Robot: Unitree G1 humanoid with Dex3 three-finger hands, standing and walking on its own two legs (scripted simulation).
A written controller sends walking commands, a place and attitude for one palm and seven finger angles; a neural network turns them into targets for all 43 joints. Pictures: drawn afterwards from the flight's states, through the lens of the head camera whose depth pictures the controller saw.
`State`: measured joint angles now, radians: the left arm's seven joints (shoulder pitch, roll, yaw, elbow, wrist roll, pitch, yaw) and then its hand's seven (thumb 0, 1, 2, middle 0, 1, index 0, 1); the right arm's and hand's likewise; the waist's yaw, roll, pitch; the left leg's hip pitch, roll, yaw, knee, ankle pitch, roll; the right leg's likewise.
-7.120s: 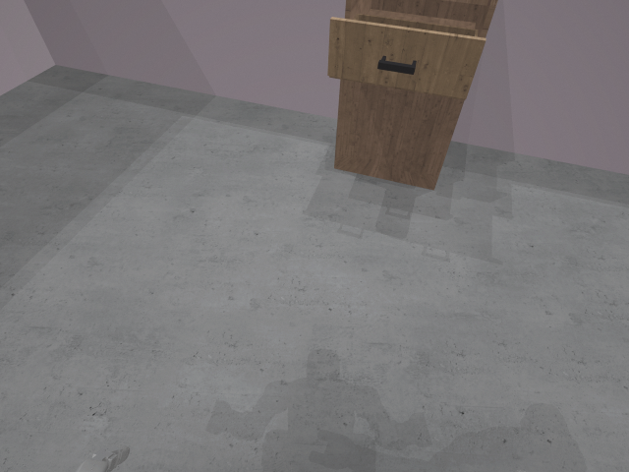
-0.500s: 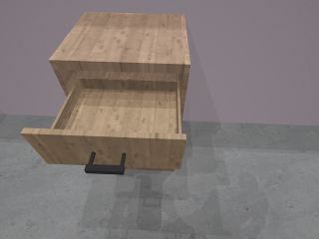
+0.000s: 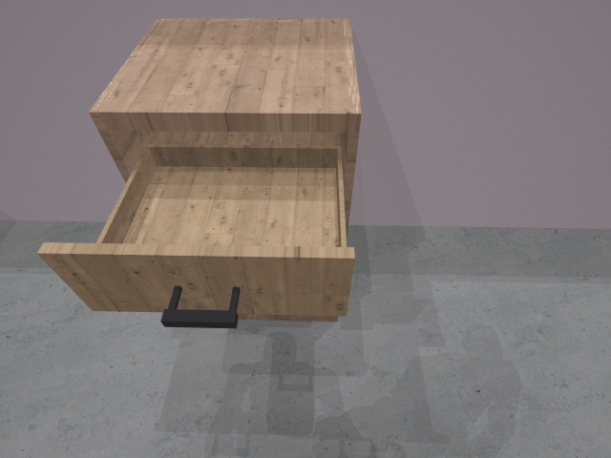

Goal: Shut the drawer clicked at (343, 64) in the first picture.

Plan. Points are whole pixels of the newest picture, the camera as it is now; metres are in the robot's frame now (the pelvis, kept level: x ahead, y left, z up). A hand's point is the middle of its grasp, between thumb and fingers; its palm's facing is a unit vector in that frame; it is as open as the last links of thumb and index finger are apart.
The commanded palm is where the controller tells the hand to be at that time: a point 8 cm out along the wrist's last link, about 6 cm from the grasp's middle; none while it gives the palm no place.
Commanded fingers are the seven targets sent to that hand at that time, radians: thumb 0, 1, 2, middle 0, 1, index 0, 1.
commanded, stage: look again from close up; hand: left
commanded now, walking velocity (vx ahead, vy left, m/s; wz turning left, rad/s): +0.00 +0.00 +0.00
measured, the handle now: (203, 306) +0.34 +0.19 -0.05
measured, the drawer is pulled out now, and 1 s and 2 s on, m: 0.30 0.30 0.30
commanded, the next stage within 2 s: shuffle to correct the standing spot in 0.02 s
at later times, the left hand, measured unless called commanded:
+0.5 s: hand out of the picture +0.00 +0.15 -0.18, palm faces +0.04 -0.98 -0.19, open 7.3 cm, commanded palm none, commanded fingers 0.00 0.90 0.90 -0.20 -0.30 -0.20 -0.30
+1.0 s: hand out of the picture +0.05 +0.19 -0.17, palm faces +0.02 -0.96 -0.28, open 7.3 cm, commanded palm none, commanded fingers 0.00 0.90 0.90 -0.20 -0.30 -0.20 -0.30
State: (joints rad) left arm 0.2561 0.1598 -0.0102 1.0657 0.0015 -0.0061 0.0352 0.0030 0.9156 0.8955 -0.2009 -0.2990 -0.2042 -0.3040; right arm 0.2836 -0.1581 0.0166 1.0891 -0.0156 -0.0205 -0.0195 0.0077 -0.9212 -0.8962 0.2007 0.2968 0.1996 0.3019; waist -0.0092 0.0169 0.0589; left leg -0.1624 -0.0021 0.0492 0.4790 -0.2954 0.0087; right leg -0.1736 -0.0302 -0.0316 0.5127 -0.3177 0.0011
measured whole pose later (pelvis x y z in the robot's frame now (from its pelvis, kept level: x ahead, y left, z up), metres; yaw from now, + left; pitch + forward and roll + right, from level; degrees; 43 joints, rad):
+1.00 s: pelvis -0.01 -0.01 -0.01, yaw +1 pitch +0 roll +0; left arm 0.22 0.21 0.00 0.97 0.01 0.00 0.04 0.00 0.91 0.90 -0.20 -0.30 -0.21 -0.30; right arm 0.17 -0.20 -0.04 0.98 -0.03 0.02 -0.01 0.00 -0.91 -0.90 0.20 0.30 0.20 0.30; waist -0.01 0.02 0.05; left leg -0.25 0.02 0.03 0.58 -0.33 -0.01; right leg -0.23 -0.02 -0.06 0.58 -0.34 -0.01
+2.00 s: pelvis -0.01 +0.03 +0.00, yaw +0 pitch -2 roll +0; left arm 0.26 0.16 -0.01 1.09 0.01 0.01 0.04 0.00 0.91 0.90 -0.20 -0.30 -0.20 -0.30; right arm 0.22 -0.17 -0.01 1.13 -0.01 -0.01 -0.02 0.00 -0.92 -0.90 0.20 0.30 0.20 0.30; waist 0.00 0.00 0.06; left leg -0.14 -0.04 0.07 0.44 -0.27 0.06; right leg -0.15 -0.07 -0.02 0.45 -0.27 0.05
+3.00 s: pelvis +0.07 -0.01 +0.01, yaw +2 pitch +0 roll +0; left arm 0.30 0.12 0.01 1.11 0.00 0.00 0.05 0.00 0.91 0.90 -0.20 -0.30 -0.20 -0.30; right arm 0.24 -0.13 -0.03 1.14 0.00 -0.02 -0.06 0.00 -0.91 -0.90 0.20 0.30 0.20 0.30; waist 0.00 -0.01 0.09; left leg -0.12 0.03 0.07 0.53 -0.32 0.00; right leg -0.15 -0.02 -0.08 0.61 -0.30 -0.01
